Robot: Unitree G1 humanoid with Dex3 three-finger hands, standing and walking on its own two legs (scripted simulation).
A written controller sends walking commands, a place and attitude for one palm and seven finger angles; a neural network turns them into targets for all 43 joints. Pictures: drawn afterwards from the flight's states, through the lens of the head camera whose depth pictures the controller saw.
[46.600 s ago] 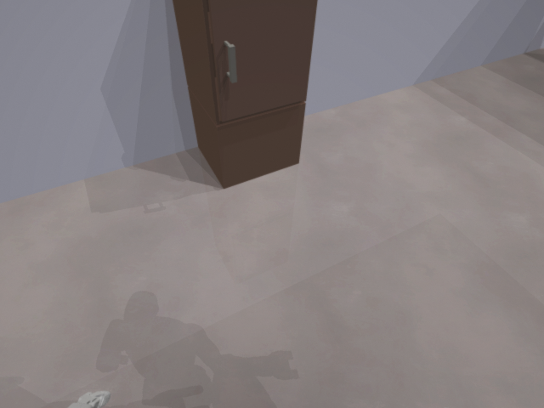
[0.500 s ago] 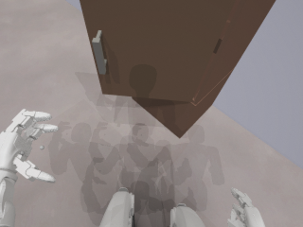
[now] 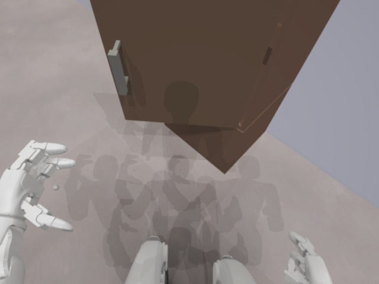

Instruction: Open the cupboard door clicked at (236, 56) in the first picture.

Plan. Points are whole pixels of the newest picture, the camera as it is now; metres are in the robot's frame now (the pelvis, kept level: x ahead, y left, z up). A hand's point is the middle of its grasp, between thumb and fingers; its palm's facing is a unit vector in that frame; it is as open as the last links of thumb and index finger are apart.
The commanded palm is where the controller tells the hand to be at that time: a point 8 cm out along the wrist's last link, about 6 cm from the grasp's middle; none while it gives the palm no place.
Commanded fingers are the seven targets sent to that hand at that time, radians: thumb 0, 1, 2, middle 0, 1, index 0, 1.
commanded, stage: move the hooked fingers beside the handle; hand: left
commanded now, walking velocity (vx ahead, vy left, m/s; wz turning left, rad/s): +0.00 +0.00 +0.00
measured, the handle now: (120, 69) +0.62 +0.24 +0.04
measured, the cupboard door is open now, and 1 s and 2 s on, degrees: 40 40 40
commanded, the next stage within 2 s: none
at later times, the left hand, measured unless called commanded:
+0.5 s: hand (70, 144) +0.37 +0.29 +0.04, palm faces +0.01 -1.00 -0.01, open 14.0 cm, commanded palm +0.36 +0.33 +0.04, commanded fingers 0.00 -0.50 0.30 -0.30 -1.20 -0.30 -1.20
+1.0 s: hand (79, 116) +0.44 +0.29 +0.04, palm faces +0.05 -1.00 -0.02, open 14.0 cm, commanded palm +0.44 +0.32 +0.04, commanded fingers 0.00 -0.50 0.30 -0.30 -1.20 -0.30 -1.20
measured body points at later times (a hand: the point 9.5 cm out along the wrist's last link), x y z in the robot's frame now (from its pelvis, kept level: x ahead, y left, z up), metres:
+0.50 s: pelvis +0.00 +0.01 -0.01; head +0.11 +0.04 +0.43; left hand +0.37 +0.34 +0.04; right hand +0.13 -0.26 -0.10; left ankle +0.08 +0.10 -0.62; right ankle +0.01 -0.12 -0.62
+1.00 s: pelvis +0.00 +0.01 -0.02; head +0.13 +0.04 +0.41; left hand +0.43 +0.34 +0.05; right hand +0.08 -0.27 -0.12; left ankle +0.08 +0.10 -0.62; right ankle +0.01 -0.12 -0.62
